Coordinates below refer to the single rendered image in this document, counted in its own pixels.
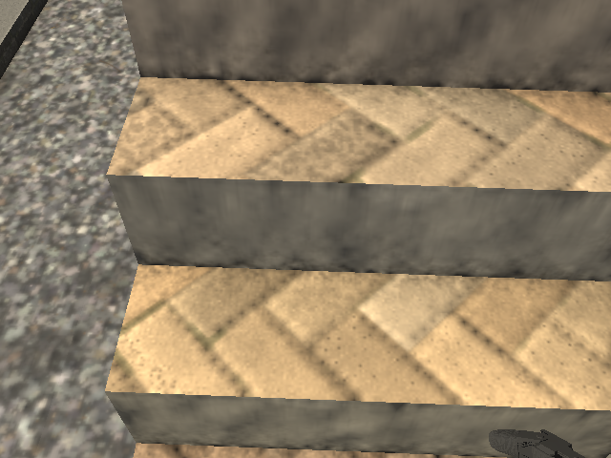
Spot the robot right hand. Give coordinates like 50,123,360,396
489,429,585,458

